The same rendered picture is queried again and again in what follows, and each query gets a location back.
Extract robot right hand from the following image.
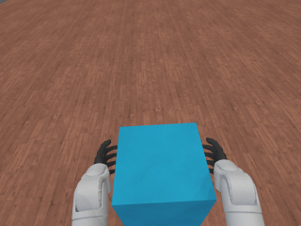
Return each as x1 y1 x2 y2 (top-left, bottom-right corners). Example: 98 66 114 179
202 137 227 174

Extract right robot forearm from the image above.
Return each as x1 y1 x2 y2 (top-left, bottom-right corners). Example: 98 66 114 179
214 159 265 226

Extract left robot forearm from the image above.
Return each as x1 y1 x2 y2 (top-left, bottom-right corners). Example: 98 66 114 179
71 163 112 226

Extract robot left hand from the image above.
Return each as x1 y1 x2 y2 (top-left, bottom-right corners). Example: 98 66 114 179
93 139 118 175

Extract carton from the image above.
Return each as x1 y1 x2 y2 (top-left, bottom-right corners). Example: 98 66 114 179
111 122 217 226

